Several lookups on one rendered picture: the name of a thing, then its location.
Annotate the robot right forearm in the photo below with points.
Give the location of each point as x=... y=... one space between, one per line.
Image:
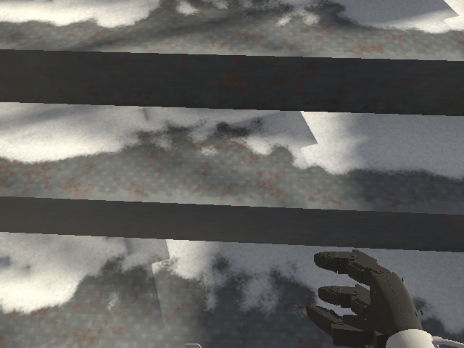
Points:
x=411 y=338

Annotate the right robot hand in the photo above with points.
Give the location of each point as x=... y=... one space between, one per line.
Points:
x=381 y=312

